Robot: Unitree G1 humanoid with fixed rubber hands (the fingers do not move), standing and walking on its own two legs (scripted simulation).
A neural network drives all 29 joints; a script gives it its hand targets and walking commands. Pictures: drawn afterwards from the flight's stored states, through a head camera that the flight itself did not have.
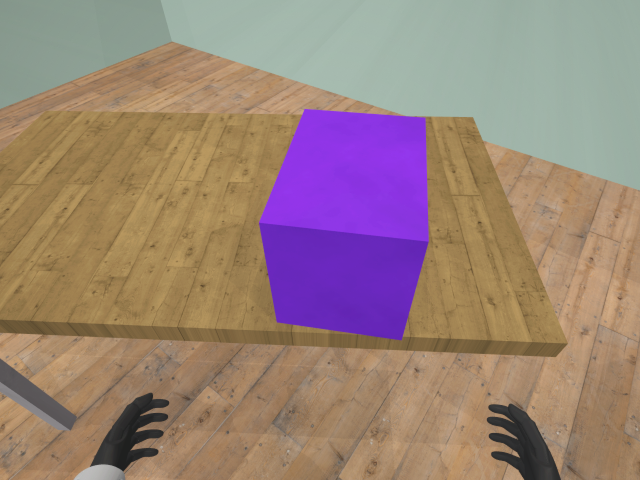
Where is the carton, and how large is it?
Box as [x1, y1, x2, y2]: [259, 109, 428, 339]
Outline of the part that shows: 304,109 259,221 276,320 278,322 401,339 428,241 425,119 422,117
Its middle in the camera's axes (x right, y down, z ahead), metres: +0.05 -0.03 +0.64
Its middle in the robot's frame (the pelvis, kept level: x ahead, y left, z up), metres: +0.51 -0.02 +0.03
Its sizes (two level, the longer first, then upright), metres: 0.282 0.202 0.227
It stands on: a table, 0.69 m high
